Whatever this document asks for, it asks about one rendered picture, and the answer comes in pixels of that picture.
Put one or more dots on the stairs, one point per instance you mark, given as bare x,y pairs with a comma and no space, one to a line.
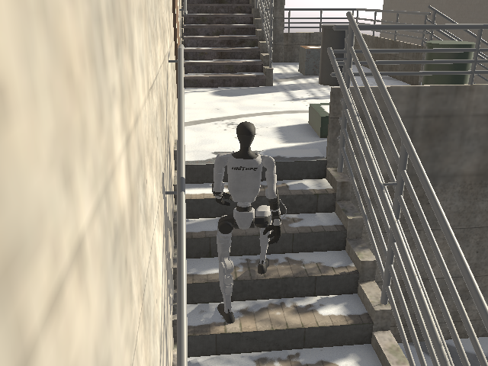
221,57
305,310

